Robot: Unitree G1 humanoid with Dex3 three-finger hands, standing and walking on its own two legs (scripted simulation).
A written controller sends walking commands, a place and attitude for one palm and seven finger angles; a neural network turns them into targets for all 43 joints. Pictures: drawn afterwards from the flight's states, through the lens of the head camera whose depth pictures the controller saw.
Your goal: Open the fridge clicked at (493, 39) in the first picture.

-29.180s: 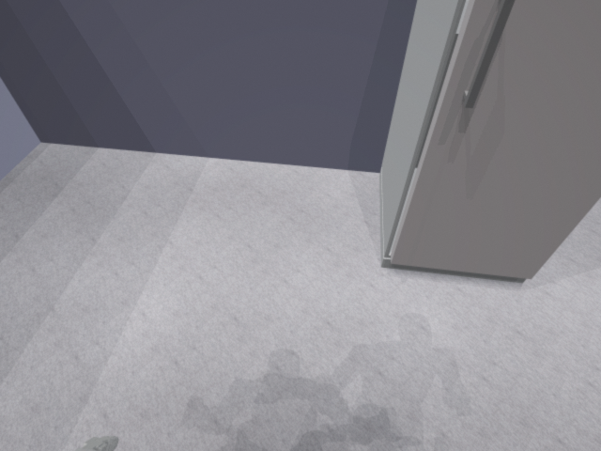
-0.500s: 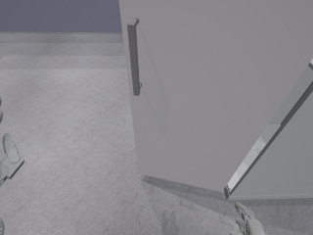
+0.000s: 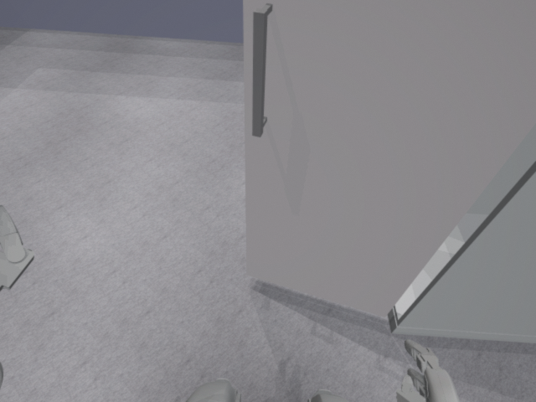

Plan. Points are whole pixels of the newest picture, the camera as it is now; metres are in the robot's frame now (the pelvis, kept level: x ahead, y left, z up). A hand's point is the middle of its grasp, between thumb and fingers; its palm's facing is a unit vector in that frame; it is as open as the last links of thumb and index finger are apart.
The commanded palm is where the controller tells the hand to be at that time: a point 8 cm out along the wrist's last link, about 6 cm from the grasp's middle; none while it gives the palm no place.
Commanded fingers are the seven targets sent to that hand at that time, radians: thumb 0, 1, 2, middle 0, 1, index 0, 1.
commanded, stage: step back with the hand held close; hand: left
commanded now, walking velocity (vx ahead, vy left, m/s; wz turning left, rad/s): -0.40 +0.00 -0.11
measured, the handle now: (262, 76) +0.63 +0.07 +0.18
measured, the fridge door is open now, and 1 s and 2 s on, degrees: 76 76 76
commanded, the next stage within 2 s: stop stepping back and stand still in 0.34 s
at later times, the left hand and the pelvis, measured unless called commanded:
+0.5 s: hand out of the picture +0.12 +0.25 +0.21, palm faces +0.39 -0.82 -0.41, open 7.4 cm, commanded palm +0.05 +0.29 +0.21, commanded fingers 0.00 0.90 0.90 -0.20 -0.30 -0.20 -0.30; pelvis -0.11 +0.00 +0.03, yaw -3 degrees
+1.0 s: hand out of the picture -0.01 +0.28 +0.20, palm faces +0.44 -0.82 -0.37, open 7.4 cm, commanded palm -0.07 +0.31 +0.21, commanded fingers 0.00 0.90 0.90 -0.20 -0.30 -0.20 -0.30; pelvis -0.23 +0.02 +0.01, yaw -4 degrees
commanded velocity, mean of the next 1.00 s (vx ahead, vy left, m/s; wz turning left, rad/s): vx -0.02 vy -0.02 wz -0.04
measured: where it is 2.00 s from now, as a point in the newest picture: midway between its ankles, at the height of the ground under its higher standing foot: outside the picture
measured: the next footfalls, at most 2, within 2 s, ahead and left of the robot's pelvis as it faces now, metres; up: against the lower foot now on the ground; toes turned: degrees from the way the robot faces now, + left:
right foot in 0.28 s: -0.04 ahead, -0.12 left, +0.00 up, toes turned +0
left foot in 0.52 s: -0.08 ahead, +0.13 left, +0.00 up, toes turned +1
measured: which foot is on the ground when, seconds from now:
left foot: down 0.00-0.28, up 0.30-0.50, down 0.52-1.00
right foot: down 0.00-0.08, up 0.10-0.26, down 0.28-0.90, up 0.92-1.00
